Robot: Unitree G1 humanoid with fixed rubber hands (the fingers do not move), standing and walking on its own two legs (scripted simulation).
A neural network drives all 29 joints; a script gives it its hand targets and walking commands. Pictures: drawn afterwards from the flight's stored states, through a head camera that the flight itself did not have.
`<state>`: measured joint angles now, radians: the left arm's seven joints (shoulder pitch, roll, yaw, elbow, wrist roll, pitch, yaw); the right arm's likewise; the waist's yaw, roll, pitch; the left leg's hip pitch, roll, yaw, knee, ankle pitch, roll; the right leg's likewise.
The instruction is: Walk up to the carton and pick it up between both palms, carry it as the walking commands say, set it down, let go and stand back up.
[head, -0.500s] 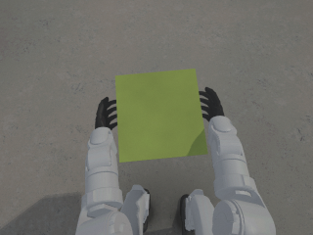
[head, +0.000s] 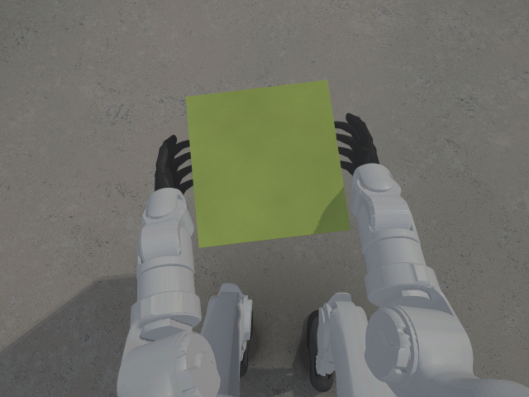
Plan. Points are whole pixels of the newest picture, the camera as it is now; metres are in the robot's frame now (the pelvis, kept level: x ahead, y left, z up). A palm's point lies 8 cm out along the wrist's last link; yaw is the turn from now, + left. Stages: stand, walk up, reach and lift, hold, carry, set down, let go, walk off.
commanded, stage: set down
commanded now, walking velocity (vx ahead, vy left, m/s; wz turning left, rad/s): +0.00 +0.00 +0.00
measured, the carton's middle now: (266, 178) +0.46 +0.06 -0.14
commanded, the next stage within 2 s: none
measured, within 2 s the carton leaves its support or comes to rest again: neither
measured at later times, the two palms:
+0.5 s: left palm (185, 190) +0.43 +0.20 -0.16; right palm (345, 169) +0.48 -0.08 -0.15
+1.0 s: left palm (197, 190) +0.46 +0.20 -0.25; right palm (335, 171) +0.51 -0.08 -0.24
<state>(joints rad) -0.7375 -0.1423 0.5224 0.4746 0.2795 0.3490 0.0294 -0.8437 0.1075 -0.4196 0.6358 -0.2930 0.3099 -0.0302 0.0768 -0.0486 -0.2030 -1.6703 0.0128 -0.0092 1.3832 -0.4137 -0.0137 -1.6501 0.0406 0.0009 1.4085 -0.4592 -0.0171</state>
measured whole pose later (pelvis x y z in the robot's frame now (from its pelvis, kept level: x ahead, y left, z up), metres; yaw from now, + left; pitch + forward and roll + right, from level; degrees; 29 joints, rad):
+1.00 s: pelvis -0.02 +0.00 -0.14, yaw +0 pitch +46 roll +0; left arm -1.09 -0.02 0.55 0.58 0.22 0.36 0.07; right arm -1.23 -0.05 -0.38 0.78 -0.23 0.32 -0.07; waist 0.08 -0.04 -0.03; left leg -2.17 0.01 -0.01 1.84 -0.49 -0.02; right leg -2.15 0.06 0.00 1.87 -0.54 0.00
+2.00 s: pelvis -0.02 +0.01 -0.22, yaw +0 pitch +42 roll +1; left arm -1.33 0.15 0.41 0.82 0.02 0.26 0.08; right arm -1.45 -0.23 -0.19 0.99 -0.04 0.24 -0.12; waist 0.11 -0.01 0.23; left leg -2.31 -0.04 -0.02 2.13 -0.55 -0.04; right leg -2.29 0.07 0.01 2.17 -0.61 0.01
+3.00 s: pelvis -0.02 +0.01 -0.23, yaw +1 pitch +38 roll +2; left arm -1.37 0.22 0.46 0.92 0.02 0.21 0.02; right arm -1.51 -0.20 -0.23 1.03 -0.11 0.19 -0.06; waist 0.09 0.01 0.34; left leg -2.27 -0.04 -0.01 2.19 -0.58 -0.04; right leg -2.26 0.08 0.03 2.23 -0.64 0.01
